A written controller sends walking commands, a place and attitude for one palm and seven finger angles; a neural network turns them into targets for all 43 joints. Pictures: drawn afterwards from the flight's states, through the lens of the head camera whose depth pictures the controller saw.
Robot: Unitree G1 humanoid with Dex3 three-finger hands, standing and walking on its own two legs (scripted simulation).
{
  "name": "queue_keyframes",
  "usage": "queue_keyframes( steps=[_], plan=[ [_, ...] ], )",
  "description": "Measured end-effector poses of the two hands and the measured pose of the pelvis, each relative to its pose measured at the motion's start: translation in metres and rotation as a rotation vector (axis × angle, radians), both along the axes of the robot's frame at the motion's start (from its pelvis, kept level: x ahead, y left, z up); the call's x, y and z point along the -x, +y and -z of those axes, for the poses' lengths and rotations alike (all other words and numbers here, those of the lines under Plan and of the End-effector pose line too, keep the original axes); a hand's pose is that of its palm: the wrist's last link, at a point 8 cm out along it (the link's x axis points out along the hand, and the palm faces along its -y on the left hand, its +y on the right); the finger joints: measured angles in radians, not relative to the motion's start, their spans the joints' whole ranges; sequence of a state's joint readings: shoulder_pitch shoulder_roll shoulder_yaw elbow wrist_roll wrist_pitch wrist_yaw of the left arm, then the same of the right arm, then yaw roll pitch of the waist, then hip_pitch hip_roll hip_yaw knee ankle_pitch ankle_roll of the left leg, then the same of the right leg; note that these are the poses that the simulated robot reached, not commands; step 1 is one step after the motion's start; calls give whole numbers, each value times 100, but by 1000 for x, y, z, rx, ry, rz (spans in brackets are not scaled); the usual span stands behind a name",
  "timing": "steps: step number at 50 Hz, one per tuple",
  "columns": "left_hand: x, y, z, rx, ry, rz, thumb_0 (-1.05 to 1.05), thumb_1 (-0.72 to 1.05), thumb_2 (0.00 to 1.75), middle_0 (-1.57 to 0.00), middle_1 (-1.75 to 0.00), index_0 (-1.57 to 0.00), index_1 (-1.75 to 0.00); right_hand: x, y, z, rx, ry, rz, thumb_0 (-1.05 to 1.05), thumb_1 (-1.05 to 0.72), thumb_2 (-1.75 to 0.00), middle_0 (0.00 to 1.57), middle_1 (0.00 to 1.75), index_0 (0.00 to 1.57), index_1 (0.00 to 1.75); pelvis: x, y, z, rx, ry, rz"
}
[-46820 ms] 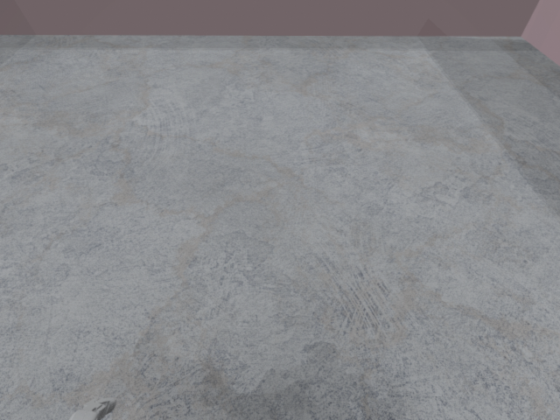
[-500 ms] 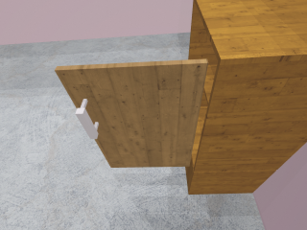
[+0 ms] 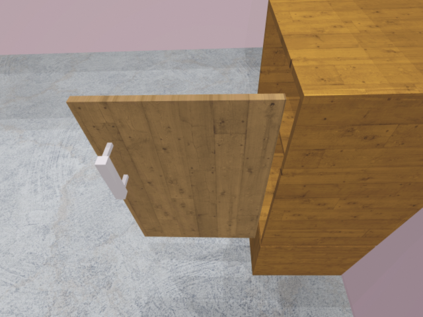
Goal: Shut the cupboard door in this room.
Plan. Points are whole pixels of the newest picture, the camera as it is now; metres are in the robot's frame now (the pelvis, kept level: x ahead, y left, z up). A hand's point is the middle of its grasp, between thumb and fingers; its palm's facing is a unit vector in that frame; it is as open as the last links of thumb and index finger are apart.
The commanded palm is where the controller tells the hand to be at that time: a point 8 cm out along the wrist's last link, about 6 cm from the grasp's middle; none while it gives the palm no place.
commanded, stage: come to a stop and stand still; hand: left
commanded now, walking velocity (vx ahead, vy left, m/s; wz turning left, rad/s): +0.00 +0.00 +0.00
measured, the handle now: (115, 171) +0.40 +0.24 +0.03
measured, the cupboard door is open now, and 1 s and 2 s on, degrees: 89 89 89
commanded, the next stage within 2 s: look again from close up in 0.06 s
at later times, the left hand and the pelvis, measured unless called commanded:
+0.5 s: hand out of the picture +0.00 +0.18 -0.17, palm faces +0.02 -0.98 -0.21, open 7.3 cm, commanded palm none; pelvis +0.00 +0.01 +0.00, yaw +0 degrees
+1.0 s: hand out of the picture -0.01 +0.19 -0.17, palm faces +0.02 -0.97 -0.24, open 7.3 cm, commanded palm none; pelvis -0.03 +0.01 +0.00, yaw -1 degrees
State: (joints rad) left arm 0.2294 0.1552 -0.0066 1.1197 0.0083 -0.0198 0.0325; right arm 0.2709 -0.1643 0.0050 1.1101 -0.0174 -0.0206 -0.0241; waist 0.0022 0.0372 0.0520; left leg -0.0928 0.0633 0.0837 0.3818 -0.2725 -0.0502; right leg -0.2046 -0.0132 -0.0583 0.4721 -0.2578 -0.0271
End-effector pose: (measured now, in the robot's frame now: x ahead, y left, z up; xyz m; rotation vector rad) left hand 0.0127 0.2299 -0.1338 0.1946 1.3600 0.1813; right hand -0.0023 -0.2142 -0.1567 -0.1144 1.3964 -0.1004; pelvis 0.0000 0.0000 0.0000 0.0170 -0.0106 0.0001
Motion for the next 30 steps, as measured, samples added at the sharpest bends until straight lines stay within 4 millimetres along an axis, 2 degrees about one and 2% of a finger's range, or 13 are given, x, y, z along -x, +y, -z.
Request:
queue_keyframes(
  steps=[10,30],
  plan=[
    [12,-5,3,21,33,-12,1,93,90,-20,-29,-20,-30,-1,0,-3,10,6,-1,0,-91,-90,20,30,20,30,-2,0,-1,4,-4,1],
    [23,-3,6,37,50,-15,1,93,90,-20,-29,-20,-30,20,19,-5,-12,43,21,0,-91,-90,20,30,20,30,2,7,-2,6,-10,6]
  ],
)
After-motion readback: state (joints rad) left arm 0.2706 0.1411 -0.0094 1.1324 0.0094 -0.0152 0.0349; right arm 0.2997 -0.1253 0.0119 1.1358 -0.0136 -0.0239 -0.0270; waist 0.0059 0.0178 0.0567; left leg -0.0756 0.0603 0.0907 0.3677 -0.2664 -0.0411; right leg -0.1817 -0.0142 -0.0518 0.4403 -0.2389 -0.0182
